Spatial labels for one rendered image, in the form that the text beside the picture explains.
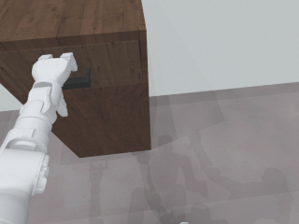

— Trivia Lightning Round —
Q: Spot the handle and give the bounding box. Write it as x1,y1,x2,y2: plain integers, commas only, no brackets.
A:
62,68,92,91

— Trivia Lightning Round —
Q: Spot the drawer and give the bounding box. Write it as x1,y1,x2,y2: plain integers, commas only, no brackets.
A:
0,39,142,94

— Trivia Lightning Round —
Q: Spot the robot left forearm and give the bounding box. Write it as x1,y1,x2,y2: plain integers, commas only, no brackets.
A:
0,78,63,155

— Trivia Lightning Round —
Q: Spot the left robot upper arm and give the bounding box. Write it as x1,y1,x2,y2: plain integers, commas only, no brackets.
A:
0,148,50,224

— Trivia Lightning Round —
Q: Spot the cabinet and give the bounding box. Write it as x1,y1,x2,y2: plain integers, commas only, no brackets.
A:
0,0,151,158

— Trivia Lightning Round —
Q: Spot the robot left hand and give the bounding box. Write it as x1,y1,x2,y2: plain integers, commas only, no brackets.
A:
32,52,78,117

